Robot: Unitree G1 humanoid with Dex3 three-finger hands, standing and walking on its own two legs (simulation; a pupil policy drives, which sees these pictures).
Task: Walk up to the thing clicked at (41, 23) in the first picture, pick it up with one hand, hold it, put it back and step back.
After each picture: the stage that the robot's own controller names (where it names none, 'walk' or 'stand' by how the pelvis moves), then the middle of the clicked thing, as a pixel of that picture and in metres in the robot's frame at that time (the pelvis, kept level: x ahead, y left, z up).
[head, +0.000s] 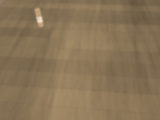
stand; (39, 17) +1.89 +0.58 -0.65
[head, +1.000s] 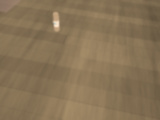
walk; (56, 22) +1.81 +0.27 -0.63
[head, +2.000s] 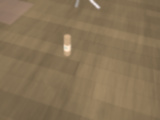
walk; (67, 45) +1.26 +0.13 -0.65
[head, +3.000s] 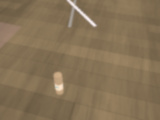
walk; (58, 83) +0.81 +0.18 -0.65
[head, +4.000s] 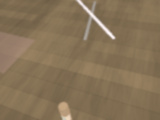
walk; (65, 114) +0.54 +0.21 -0.63
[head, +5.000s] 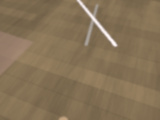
stand; out of the picture +0.43 +0.15 -0.65
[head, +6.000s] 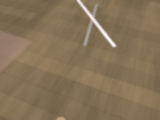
stand; out of the picture +0.43 +0.16 -0.66
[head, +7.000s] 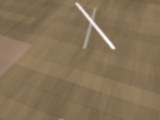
stand; out of the picture +0.43 +0.16 -0.66
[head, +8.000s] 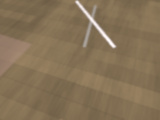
stand; out of the picture +0.42 +0.17 -0.66
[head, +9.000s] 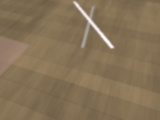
stand; out of the picture +0.41 +0.17 -0.66
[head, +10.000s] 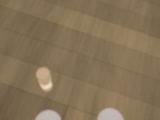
go down; (45, 80) +0.47 +0.17 -0.43
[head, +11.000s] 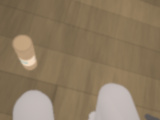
go down; (26, 55) +0.50 +0.20 -0.27
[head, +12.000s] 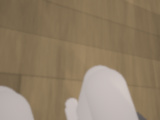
close in; out of the picture +0.48 +0.25 -0.17
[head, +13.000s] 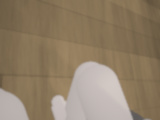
close; out of the picture +0.48 +0.27 -0.16
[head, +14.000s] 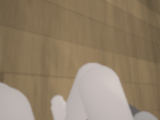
lift; out of the picture +0.43 +0.24 -0.17
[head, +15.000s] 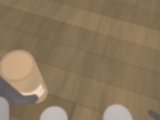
lift; (29, 82) +0.33 +0.17 +0.02
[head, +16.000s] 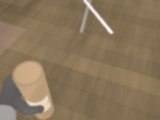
hold; (37, 95) +0.30 +0.16 +0.05
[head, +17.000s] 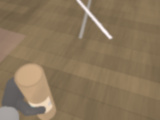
hold; (39, 96) +0.30 +0.15 +0.04
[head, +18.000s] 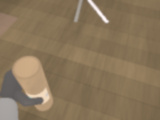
crouch; (37, 88) +0.34 +0.16 +0.01
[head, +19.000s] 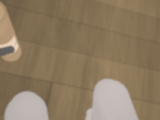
lower; (2, 37) +0.48 +0.19 -0.04
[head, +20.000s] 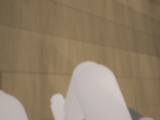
lower; out of the picture +0.46 +0.26 -0.16
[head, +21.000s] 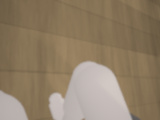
lower; out of the picture +0.46 +0.26 -0.17
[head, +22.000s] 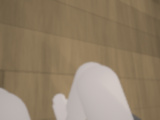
lower; out of the picture +0.45 +0.26 -0.16
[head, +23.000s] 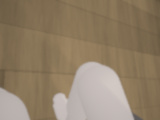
lower; out of the picture +0.44 +0.26 -0.17
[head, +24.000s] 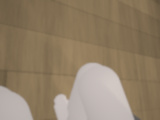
draw back; out of the picture +0.45 +0.23 -0.17
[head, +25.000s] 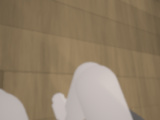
rise; out of the picture +0.45 +0.24 -0.17
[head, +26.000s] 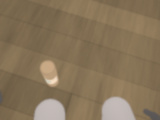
walk; (50, 75) +0.46 +0.16 -0.37
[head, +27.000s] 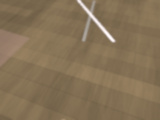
stand; out of the picture +0.40 +0.13 -0.59
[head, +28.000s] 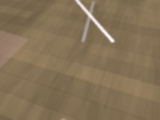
stand; out of the picture +0.41 +0.13 -0.60
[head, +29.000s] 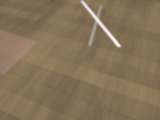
stand; out of the picture +0.41 +0.12 -0.64
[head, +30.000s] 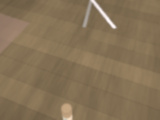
walk; (67, 114) +0.44 +0.10 -0.63
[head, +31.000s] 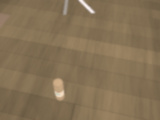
walk; (59, 90) +0.60 +0.16 -0.63
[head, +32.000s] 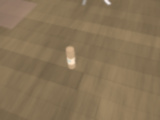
walk; (71, 58) +0.96 +0.15 -0.63
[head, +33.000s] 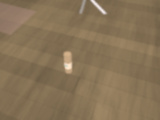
stand; (68, 63) +1.00 +0.14 -0.64
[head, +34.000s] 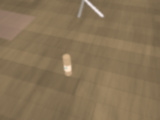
stand; (67, 65) +1.03 +0.16 -0.66
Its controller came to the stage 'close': yes
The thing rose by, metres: 0.69
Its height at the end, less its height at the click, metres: +0.00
